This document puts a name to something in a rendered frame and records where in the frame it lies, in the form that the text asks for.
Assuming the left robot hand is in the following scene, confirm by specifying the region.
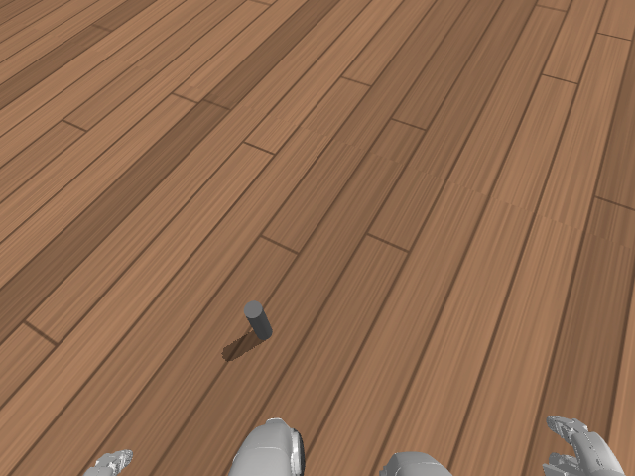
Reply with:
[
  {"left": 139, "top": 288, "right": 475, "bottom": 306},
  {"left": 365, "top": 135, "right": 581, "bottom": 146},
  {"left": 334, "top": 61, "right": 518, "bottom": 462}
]
[{"left": 82, "top": 449, "right": 133, "bottom": 476}]

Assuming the right robot hand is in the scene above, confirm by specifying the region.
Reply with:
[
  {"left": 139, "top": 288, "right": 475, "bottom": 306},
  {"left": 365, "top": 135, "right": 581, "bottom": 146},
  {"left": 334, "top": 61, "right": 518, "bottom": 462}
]
[{"left": 543, "top": 416, "right": 625, "bottom": 476}]

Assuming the can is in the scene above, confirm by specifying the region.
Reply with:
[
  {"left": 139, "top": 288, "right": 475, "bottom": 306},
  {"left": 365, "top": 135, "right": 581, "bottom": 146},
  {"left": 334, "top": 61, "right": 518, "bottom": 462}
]
[{"left": 244, "top": 300, "right": 273, "bottom": 340}]

